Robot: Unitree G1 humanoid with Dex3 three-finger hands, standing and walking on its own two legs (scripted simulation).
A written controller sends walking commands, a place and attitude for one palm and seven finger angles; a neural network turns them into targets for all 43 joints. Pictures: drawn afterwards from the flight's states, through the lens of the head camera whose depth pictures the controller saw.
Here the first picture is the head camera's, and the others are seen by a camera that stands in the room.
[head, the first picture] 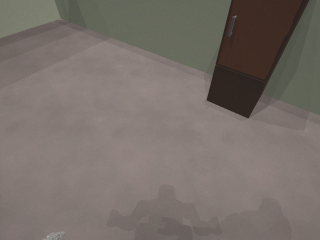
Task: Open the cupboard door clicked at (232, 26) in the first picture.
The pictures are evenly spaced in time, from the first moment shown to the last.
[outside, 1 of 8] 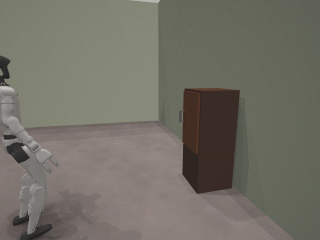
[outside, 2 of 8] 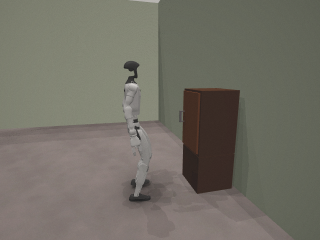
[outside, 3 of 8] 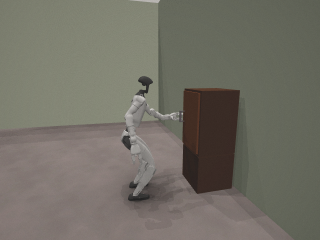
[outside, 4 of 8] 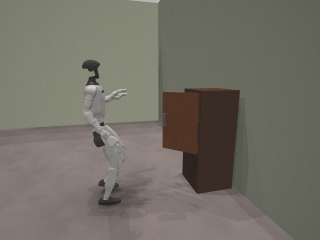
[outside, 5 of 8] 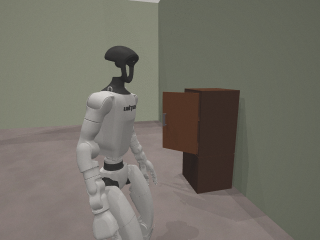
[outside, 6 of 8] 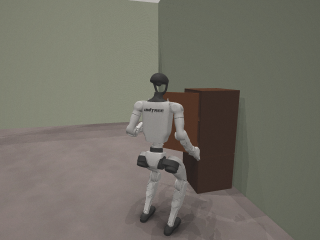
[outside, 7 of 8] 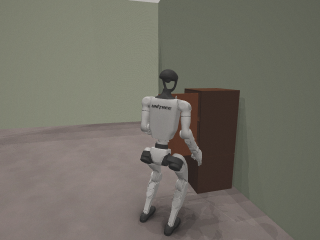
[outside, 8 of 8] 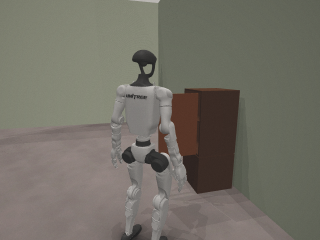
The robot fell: no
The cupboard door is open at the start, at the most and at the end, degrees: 0 92 91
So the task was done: yes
